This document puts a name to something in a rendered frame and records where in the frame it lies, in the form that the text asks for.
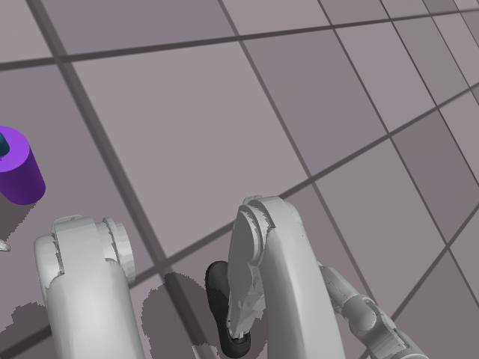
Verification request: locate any right robot hand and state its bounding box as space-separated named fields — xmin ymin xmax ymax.
xmin=317 ymin=261 xmax=361 ymax=315

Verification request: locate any right robot foot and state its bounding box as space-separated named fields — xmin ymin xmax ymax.
xmin=205 ymin=261 xmax=251 ymax=358

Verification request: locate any bottle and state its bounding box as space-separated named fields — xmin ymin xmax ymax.
xmin=0 ymin=126 xmax=46 ymax=205

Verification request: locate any right robot arm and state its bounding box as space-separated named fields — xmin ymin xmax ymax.
xmin=341 ymin=295 xmax=429 ymax=359

